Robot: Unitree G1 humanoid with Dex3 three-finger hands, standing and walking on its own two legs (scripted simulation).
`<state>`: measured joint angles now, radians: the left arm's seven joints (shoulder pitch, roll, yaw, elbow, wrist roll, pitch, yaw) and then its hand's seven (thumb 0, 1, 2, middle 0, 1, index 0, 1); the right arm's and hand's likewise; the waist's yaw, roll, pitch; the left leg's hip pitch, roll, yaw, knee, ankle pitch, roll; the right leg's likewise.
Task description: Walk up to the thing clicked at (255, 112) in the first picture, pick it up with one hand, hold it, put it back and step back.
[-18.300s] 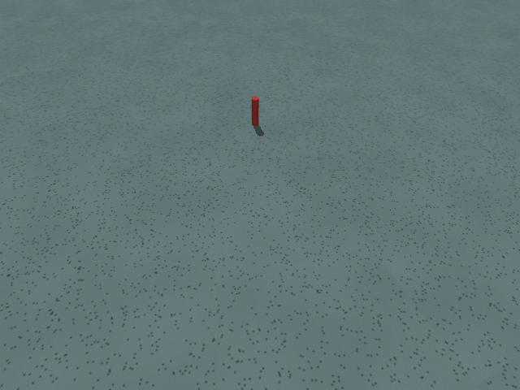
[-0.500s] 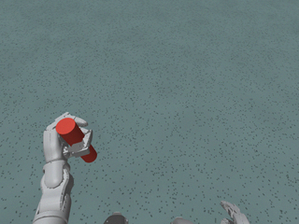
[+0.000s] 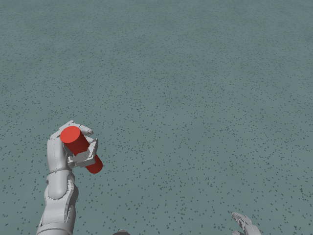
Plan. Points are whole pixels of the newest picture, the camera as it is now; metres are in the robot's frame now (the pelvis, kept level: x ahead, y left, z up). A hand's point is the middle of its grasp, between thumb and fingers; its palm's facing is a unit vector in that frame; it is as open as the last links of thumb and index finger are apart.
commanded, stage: hold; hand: left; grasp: from the side
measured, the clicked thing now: (84, 152) +0.33 +0.19 +0.01
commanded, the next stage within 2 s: none
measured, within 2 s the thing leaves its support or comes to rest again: neither
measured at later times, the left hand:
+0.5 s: hand (82, 146) +0.32 +0.18 +0.05, palm faces +0.26 -0.96 -0.02, open 5.7 cm
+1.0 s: hand (82, 145) +0.33 +0.18 +0.06, palm faces +0.26 -0.97 -0.01, open 5.7 cm
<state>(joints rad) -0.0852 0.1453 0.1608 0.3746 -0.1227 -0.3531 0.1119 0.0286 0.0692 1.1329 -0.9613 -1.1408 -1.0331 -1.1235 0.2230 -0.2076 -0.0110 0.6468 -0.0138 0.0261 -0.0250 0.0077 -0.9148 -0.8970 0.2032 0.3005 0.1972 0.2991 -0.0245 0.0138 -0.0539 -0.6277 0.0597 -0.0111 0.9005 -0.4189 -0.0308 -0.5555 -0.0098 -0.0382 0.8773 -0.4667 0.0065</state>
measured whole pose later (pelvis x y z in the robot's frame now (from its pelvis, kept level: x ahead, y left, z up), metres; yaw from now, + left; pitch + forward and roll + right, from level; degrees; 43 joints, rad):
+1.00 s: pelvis +0.00 +0.00 +0.01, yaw +0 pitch +6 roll -1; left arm -0.10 0.15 0.17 0.41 -0.13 -0.37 0.09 0.03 0.07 1.13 -0.96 -1.14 -1.03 -1.12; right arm 0.22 -0.21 -0.01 0.65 0.00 0.02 -0.01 0.01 -0.92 -0.90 0.20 0.30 0.20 0.30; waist -0.02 0.01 -0.03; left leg -0.55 0.05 0.00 0.83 -0.39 -0.03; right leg -0.49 -0.01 -0.03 0.81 -0.44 0.01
